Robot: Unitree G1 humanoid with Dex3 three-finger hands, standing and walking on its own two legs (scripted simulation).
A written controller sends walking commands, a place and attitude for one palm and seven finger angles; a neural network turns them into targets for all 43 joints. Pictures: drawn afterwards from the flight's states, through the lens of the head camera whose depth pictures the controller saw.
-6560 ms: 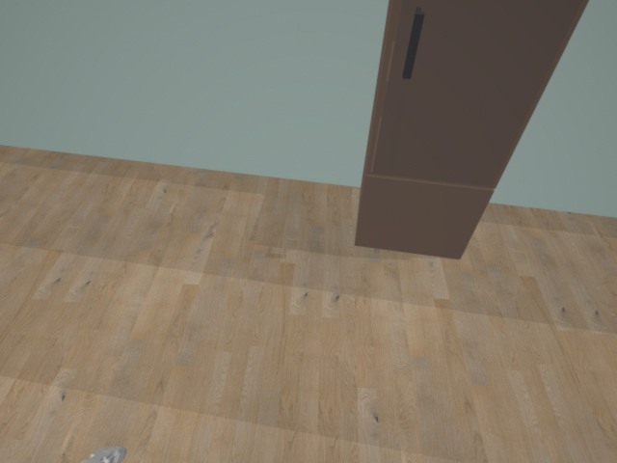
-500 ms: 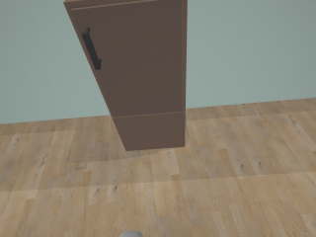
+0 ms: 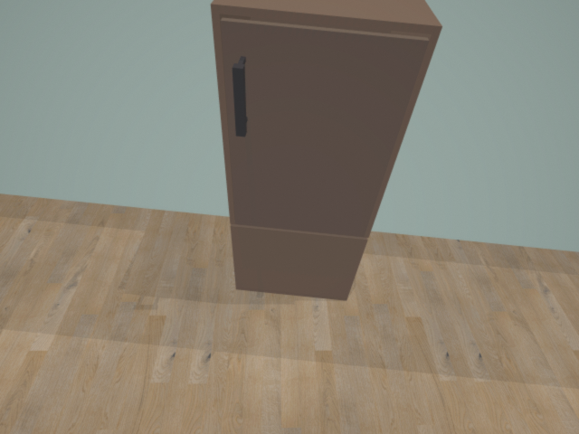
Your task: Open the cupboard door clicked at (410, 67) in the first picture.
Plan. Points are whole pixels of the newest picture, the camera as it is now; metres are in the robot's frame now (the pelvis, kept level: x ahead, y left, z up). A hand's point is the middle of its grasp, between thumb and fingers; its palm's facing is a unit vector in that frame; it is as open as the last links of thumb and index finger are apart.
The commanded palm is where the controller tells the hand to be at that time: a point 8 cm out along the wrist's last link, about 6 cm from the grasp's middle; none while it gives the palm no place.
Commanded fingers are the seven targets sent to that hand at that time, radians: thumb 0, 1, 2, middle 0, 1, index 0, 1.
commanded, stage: take the last steps up to it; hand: left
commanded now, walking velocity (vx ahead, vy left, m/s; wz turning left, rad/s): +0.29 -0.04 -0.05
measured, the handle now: (241, 97) +0.74 +0.18 +0.10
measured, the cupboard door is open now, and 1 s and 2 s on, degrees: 0 0 0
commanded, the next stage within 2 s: come to a stop and stand still in 0.36 s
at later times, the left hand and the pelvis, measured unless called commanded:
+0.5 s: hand (236, 364) +0.27 +0.11 -0.17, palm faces -0.01 -0.98 -0.20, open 7.4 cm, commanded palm none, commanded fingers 0.00 0.90 0.90 -0.20 -0.30 -0.20 -0.30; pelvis +0.17 -0.05 -0.01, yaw -1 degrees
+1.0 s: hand (187, 394) +0.22 +0.19 -0.19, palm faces +0.03 -0.98 -0.20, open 7.4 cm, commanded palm none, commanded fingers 0.00 0.90 0.90 -0.20 -0.30 -0.20 -0.30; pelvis +0.19 +0.00 +0.00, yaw -3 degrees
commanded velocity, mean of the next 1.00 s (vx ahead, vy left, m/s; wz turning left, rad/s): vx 0.00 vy -0.03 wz -0.01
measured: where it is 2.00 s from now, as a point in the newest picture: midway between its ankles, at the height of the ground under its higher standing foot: outside the picture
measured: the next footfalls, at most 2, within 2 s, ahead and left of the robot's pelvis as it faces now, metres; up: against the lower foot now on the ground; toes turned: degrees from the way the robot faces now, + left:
right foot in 0.36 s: +0.26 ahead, -0.15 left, +0.00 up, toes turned -9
left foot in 0.80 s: +0.30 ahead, +0.08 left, +0.00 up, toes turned +2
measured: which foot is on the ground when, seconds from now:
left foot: down 0.00-0.36, up 0.38-0.78, down 0.80-1.00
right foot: up 0.00-0.34, down 0.36-0.80, up 0.82-1.00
